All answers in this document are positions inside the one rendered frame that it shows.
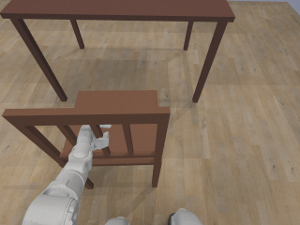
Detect table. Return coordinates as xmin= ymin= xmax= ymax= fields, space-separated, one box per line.
xmin=0 ymin=0 xmax=235 ymax=103

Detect left robot forearm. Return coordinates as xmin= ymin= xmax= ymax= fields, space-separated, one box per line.
xmin=22 ymin=142 xmax=93 ymax=225

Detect chair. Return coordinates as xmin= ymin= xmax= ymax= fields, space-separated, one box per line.
xmin=2 ymin=90 xmax=171 ymax=189

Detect robot right thigh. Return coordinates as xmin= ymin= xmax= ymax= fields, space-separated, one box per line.
xmin=171 ymin=211 xmax=203 ymax=225

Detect robot left upper arm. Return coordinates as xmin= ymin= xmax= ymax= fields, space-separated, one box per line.
xmin=24 ymin=194 xmax=79 ymax=225

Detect robot left hand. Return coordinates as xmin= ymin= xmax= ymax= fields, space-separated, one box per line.
xmin=76 ymin=125 xmax=112 ymax=151

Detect right robot shin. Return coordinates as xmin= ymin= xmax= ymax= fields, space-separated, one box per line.
xmin=175 ymin=208 xmax=187 ymax=214

